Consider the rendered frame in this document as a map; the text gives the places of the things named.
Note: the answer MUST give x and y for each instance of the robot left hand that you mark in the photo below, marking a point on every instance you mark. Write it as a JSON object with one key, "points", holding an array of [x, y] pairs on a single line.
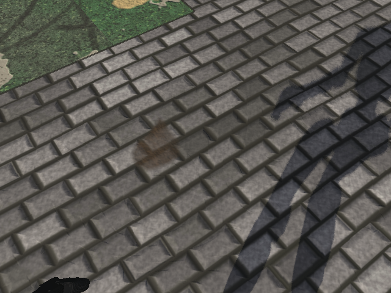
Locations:
{"points": [[65, 285]]}

